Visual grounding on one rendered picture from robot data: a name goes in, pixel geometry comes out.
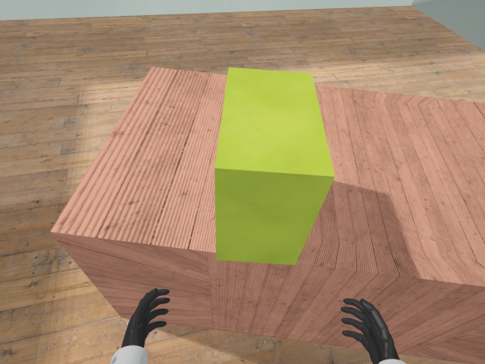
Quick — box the robot left hand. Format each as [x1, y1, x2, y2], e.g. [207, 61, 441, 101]
[121, 288, 170, 348]

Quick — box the robot left forearm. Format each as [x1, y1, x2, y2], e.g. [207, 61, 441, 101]
[110, 345, 148, 364]

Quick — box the carton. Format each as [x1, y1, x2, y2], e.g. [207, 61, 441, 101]
[214, 67, 335, 265]

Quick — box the robot right hand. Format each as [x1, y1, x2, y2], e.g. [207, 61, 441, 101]
[341, 298, 400, 364]

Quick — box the pedestal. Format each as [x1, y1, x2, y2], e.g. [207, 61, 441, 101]
[50, 67, 485, 364]

